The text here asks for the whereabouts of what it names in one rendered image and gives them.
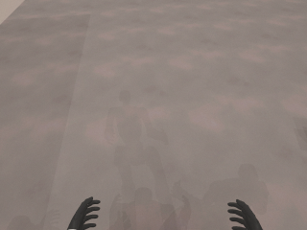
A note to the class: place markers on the right robot hand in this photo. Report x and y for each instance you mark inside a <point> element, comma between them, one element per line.
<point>248,219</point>

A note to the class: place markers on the left robot hand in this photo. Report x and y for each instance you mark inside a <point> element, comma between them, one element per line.
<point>80,217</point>

